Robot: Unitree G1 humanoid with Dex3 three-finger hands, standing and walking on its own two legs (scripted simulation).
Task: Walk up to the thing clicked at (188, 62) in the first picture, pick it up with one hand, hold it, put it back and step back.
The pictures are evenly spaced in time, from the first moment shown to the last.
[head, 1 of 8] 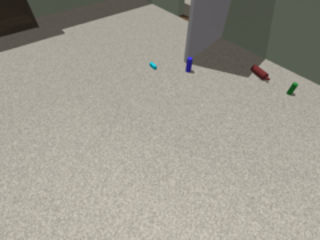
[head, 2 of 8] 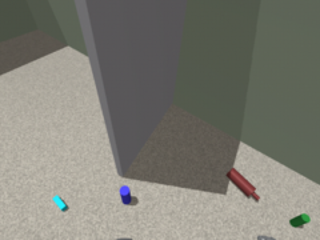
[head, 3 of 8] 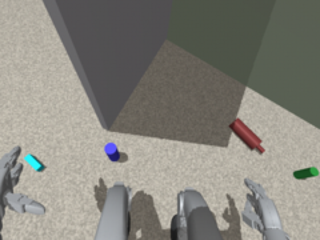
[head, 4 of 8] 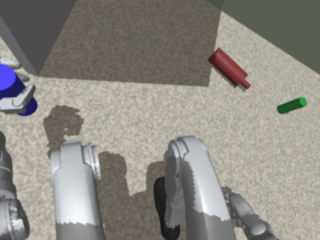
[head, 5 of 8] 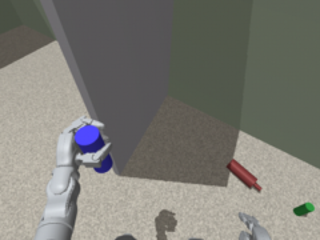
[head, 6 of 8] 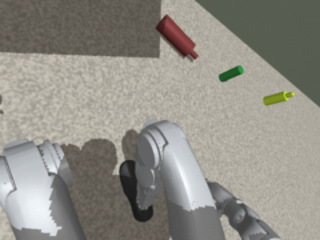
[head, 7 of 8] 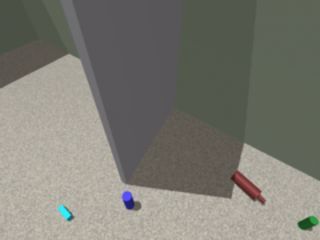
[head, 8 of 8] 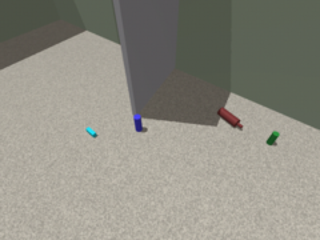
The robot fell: no
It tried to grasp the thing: yes
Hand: left
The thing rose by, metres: 0.69
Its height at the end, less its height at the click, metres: +0.00
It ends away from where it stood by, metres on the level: 0.02
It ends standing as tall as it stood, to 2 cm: yes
